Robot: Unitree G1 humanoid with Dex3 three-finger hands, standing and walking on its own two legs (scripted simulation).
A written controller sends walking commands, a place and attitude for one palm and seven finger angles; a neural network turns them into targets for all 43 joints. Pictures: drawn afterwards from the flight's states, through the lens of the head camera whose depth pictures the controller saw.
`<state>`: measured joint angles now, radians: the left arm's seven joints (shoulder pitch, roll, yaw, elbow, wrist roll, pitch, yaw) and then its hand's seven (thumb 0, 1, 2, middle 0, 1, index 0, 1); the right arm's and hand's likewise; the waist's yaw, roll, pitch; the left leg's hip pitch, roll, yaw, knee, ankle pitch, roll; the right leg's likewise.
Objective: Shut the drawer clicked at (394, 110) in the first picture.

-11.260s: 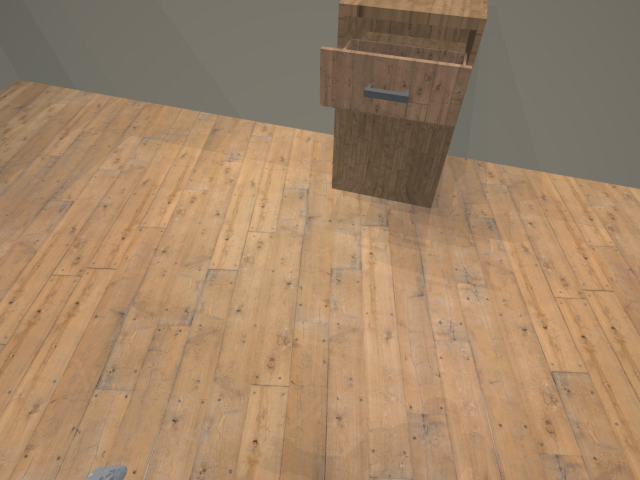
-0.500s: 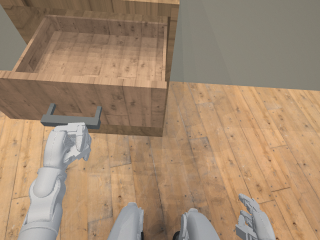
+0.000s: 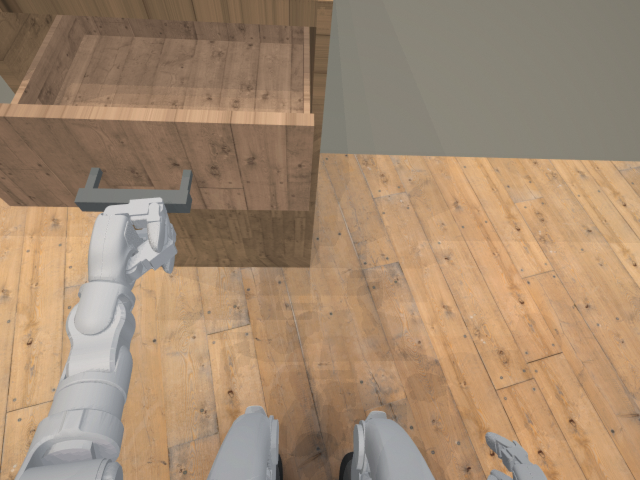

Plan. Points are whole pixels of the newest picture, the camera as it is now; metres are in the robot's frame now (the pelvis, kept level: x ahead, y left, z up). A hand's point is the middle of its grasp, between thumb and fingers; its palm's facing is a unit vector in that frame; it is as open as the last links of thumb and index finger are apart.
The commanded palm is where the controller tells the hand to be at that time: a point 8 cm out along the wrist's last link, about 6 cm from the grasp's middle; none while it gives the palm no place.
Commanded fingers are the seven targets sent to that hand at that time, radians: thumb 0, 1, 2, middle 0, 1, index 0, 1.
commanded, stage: push the drawer shut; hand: left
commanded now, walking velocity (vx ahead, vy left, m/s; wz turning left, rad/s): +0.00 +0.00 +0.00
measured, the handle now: (138, 188) +0.46 +0.24 +0.03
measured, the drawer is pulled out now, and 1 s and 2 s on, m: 0.18 0.08 0.00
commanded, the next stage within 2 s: pull the fist back off the drawer in 1.86 s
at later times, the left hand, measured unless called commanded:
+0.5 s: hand (174, 209) +0.44 +0.20 +0.02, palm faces +0.03 -1.00 -0.06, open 3.1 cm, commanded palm +0.43 +0.24 +0.03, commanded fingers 0.00 0.90 0.90 -1.40 -1.60 -1.40 -1.60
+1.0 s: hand (181, 173) +0.49 +0.19 +0.03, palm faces +0.03 -1.00 -0.05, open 3.4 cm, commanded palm +0.49 +0.23 +0.03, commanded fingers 0.00 0.90 0.90 -1.40 -1.60 -1.40 -1.60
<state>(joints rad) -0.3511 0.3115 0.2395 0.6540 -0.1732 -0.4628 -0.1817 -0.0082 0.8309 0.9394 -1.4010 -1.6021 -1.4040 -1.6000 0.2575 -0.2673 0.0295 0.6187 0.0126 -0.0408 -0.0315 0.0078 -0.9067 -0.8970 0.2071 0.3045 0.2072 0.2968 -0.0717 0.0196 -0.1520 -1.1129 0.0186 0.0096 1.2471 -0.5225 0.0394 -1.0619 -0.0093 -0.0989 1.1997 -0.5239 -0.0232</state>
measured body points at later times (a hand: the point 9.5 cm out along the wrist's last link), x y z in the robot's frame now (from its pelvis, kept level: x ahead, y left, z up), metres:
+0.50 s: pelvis +0.00 +0.00 +0.00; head +0.13 +0.02 +0.43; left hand +0.43 +0.25 +0.03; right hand +0.09 -0.27 -0.12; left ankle +0.03 +0.09 -0.63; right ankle +0.02 -0.11 -0.63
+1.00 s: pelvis -0.01 +0.00 -0.01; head +0.14 +0.02 +0.41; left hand +0.49 +0.25 +0.03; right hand +0.02 -0.28 -0.13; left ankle +0.03 +0.09 -0.63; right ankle +0.02 -0.11 -0.63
